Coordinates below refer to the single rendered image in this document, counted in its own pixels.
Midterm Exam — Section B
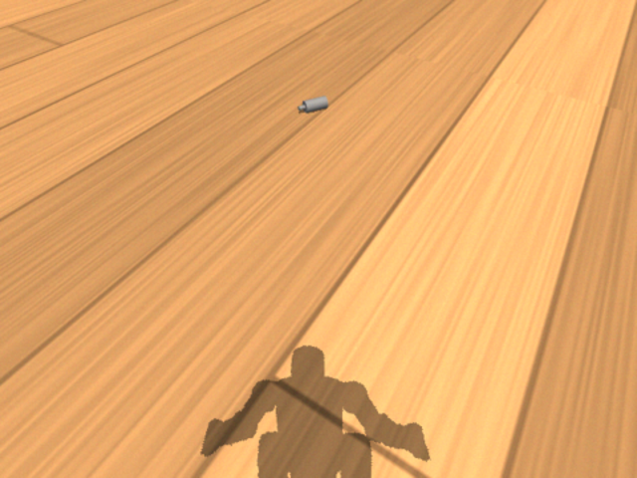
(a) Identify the bottle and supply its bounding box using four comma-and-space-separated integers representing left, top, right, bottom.
298, 96, 328, 113

